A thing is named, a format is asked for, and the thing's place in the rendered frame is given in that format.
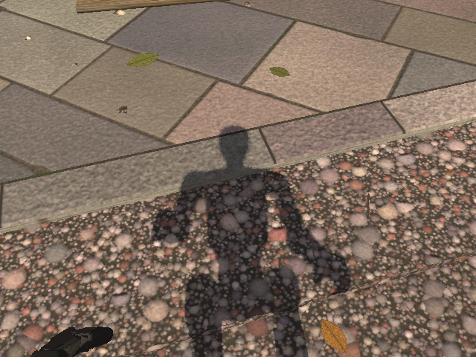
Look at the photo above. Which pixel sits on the left robot hand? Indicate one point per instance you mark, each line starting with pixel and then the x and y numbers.
pixel 71 342

